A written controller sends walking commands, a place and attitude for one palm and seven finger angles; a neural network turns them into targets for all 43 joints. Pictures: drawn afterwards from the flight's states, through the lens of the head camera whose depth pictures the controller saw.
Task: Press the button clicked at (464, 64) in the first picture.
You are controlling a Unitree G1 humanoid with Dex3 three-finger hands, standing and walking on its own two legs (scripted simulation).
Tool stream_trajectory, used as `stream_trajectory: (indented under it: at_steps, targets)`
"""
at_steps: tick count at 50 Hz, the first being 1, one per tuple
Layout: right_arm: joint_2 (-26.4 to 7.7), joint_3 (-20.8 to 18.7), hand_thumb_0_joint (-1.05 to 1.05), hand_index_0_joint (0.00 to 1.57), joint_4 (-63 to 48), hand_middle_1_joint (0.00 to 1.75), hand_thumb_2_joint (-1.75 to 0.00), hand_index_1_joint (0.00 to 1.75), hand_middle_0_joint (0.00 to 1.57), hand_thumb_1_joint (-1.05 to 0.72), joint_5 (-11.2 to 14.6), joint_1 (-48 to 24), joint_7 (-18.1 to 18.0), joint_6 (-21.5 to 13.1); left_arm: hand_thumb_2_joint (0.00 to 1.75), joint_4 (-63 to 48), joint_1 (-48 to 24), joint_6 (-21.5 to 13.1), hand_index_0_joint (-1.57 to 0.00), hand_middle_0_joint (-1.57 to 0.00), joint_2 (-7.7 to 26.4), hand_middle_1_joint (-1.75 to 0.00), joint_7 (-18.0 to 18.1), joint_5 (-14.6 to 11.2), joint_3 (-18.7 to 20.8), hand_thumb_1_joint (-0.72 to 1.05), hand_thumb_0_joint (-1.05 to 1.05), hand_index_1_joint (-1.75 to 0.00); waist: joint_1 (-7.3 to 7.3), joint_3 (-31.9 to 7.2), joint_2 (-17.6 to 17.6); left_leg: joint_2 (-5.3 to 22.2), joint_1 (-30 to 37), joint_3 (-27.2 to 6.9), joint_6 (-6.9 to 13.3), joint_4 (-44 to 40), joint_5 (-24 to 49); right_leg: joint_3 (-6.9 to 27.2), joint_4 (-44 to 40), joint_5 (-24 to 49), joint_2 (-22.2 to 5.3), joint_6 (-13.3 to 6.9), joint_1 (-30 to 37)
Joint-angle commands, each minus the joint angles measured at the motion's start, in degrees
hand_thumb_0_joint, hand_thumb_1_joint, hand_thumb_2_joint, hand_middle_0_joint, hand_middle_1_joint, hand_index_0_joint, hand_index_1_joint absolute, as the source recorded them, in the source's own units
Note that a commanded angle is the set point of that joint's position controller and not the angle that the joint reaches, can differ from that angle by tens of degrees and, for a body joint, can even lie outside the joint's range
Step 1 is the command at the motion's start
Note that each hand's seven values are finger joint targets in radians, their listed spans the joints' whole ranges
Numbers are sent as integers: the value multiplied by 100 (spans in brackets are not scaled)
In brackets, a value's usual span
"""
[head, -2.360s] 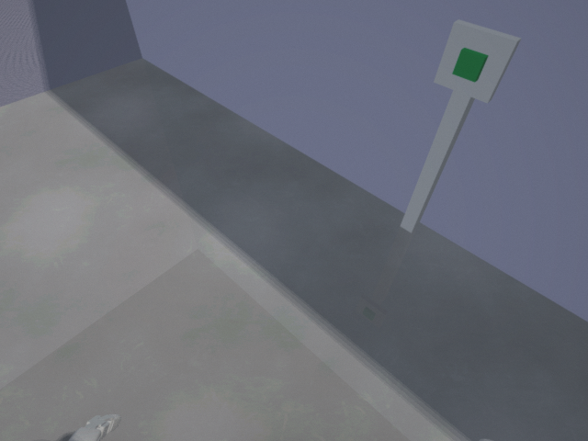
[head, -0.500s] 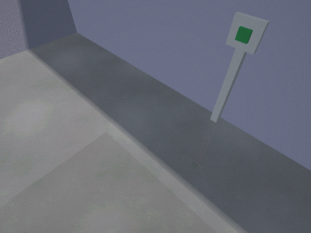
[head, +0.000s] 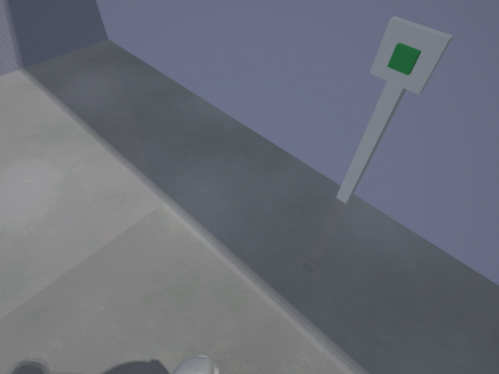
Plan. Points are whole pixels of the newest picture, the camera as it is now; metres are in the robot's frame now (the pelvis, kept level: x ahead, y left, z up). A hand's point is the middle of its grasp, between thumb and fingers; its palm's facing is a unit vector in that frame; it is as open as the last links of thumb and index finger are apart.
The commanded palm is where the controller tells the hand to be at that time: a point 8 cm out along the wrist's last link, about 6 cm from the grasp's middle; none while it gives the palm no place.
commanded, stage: walk to a spot facing it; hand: left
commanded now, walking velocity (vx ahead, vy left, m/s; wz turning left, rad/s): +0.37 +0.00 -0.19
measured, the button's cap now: (404, 58) +1.03 -0.36 +0.02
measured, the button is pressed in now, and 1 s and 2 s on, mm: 0 0 0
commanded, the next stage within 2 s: turn to face it in 0.48 s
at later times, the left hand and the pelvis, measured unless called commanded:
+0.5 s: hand (169, 260) +0.35 +0.22 -0.15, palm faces -0.18 -0.96 -0.20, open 7.3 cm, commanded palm none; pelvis +0.20 +0.05 +0.00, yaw -13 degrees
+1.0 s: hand (201, 219) +0.47 +0.17 -0.16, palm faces -0.36 -0.91 -0.22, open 7.3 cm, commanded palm none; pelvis +0.31 +0.02 +0.00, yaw -25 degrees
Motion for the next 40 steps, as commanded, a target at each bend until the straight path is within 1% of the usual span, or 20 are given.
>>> stream_trajectory:
  at_steps: [1, 3, 4, 5, 6, 7, 9, 13, 20, 25, 28, 29, 30, 31, 32, 33, 34, 35, 38, 40]
  targets:
    - [-239, -73, 0, 20, -706, 30, -90, 30, 20, -90, 81, -436, 53, -320, 90, -223, -278, -101, -20, -20, 1162, -30, 75, -60, 237, 90, 0, -30, -511, 500, -655, -74, 832, 268, 61, -1314, 1185, 672, -858, 2292, -1082, -772, -1223]
    - [-427, -159, 0, 20, -293, 30, -90, 30, 20, -90, 59, 770, -43, -362, 90, -177, -374, -112, -20, -20, 1170, -30, 46, -112, 278, 90, 0, -30, -997, 3, -395, -333, 2537, 418, 105, -1906, 1792, 221, 400, 3096, -695, -565, -1630]
    - [-787, -262, 0, 20, -26, 30, -90, 30, 20, -90, 29, 1649, -131, -387, 90, -186, -279, -117, -20, -20, 987, -30, 29, -129, 264, 90, 0, -30, -1305, -634, 223, 46, 3586, 1, 155, -2092, 1700, 51, 1701, 2855, -468, -429, -1892]
    - [-1407, -435, 0, 20, 125, 30, -90, 30, 20, -90, -81, 2246, -180, -427, 90, -261, 59, -70, -20, -20, 599, -30, -20, -195, 241, 90, 0, -30, -1340, -1187, 1883, 1709, 4303, -2221, 600, -2876, 1076, -512, 3738, 154, 194, -171, -2860]
    - [-1548, -416, 0, 20, 98, 30, -90, 30, 20, -90, -32, 2273, -199, -376, 90, -411, -34, -68, -20, -20, 507, -30, -7, -173, 207, 90, 0, -30, -1188, -1186, 2015, 2357, 3862, -3588, 877, -3984, 399, -156, 4898, -889, 294, -235, -3212]
    - [-1391, -386, 0, 20, -106, 30, -90, 30, 20, -90, -11, 1581, -200, -333, 90, -466, -210, -33, -20, -20, 581, -30, 16, -128, 209, 90, 0, -30, -964, -584, 1304, 2475, 2995, -3517, 993, -4290, -628, -17, 5356, -626, -129, -307, -3291]
    - [-673, -218, 0, 20, -310, 30, -90, 30, 20, -90, -34, 706, -215, -401, 90, -439, -644, 43, -20, -20, 389, -30, -71, -55, 222, 90, 0, -30, -619, 522, 597, 2000, 1648, -2283, 751, -4360, -125, -146, 5361, 298, -573, -236, -3478]
    - [-279, -119, 0, 20, -280, 30, -90, 30, 20, -90, -14, 594, -247, -551, 90, -447, -313, 295, -20, -20, 180, -30, -148, -11, 266, 90, 0, -30, -172, 451, 662, 1432, 1095, -496, 424, -4319, 1338, -298, 5021, 979, -593, -89, -3086]
    - [-368, -167, 0, 20, -254, 30, -90, 30, 20, -90, 4, 896, -288, -587, 90, -1192, -1575, 411, -20, -20, 370, -30, -277, -13, 369, 90, 0, -30, -240, 635, 467, 1426, 2161, 301, 639, -4263, 2980, -574, 3968, 1670, -721, 110, -4242]
    - [-620, -228, 0, 20, -198, 30, -90, 30, 20, -90, -48, 1117, -313, -477, 90, -1557, -2379, 347, -20, -20, 330, -30, -285, -70, 300, 90, 0, -30, -493, 582, 606, 1423, 2683, 933, 663, -3508, 5190, -1194, 1910, 1421, -361, -52, -3362]
    - [-895, -320, 0, 20, -287, 30, -90, 30, 20, -90, -10, 993, -300, -392, 90, -1445, -1755, 287, -20, -20, 572, -30, -255, -24, 351, 90, 0, -30, -189, -108, 734, 1455, 2872, 1176, 524, -2220, 6353, -1386, 1472, 1425, 14, -246, -2225]
    - [-903, -307, 0, 20, -320, 30, -90, 30, 20, -90, 3, 942, -287, -363, 90, -1293, -1287, 232, -20, -20, 694, -30, -224, 5, 376, 90, 0, -30, 6, -371, 723, 1351, 2551, 1192, 413, -1445, 6123, -1440, 1169, 1588, 100, -304, -1349]
    - [-890, -287, 0, 20, -407, 30, -90, 30, 20, -90, 41, 851, -241, -329, 90, -1132, -574, 145, -20, -20, 1046, -30, -193, 17, 459, 90, 0, -30, 410, -854, 346, 1195, 1858, 1241, 151, -23, 4943, -1076, 611, 2594, -283, -467, -116]
    - [-489, -215, 0, 20, -563, 30, -90, 30, 20, -90, 117, 1163, -201, -323, 90, -1068, -181, 64, -20, -20, 1732, -30, -123, -15, 582, 90, 0, -30, 371, -1709, -1046, 216, 97, 1084, -192, 1852, 97, 1434, 678, 5435, -1976, -1239, 1549]
    - [-468, -191, 0, 20, -708, 30, -90, 30, 20, -90, 127, 1035, -287, -297, 90, -1085, -121, 90, -20, -20, 2059, -30, -24, -192, 630, 90, 0, -30, 327, -2110, -1167, -113, -443, 187, -246, 3151, -1137, 2504, 406, 7045, -2737, -1884, 1602]
    - [-495, -225, 0, 20, -807, 30, -90, 30, 20, -90, 118, 701, -333, -245, 90, -1169, -478, 153, -20, -20, 1858, -30, 34, -214, 598, 90, 0, -30, 234, -1458, -348, 164, -535, -305, -185, 3075, -696, 1672, 298, 6675, -2500, -1921, 1041]
    - [-369, -171, 0, 20, -863, 30, -90, 30, 20, -90, 88, 593, -285, -215, 90, -1321, -915, 159, -20, -20, 1729, -30, 49, -194, 551, 90, 0, -30, 88, -1292, -730, 339, -702, -408, -237, 2918, -311, 1632, 128, 5726, -2268, -1690, 623]
    - [-502, -187, 0, 20, -817, 30, -90, 30, 20, -90, 54, 451, -279, -145, 90, -1422, -1336, 192, -20, -20, 1544, -30, 65, -213, 487, 90, 0, -30, -109, -1053, -220, 461, -521, -500, -275, 2685, 3, 1416, -80, 4798, -2026, -1519, -40]
    - [-364, -154, 0, 20, -665, 30, -90, 30, 20, -90, -35, 726, -280, 102, 90, -1544, -2012, 191, -20, -20, 1295, -30, 90, -145, 407, 90, 0, -30, -578, -635, 63, 476, 206, -404, -339, 1826, 420, 598, -485, 3587, -1541, -1096, -1666]
    - [-326, -160, 0, 20, -668, 30, -90, 30, 20, -90, -49, 760, -269, 185, 90, -1521, -2063, 225, -20, -20, 1276, -30, 55, -101, 404, 90, 0, -30, -613, -602, -73, 369, 334, -333, -360, 1386, 562, 554, -629, 2757, -1307, -1015, -1989]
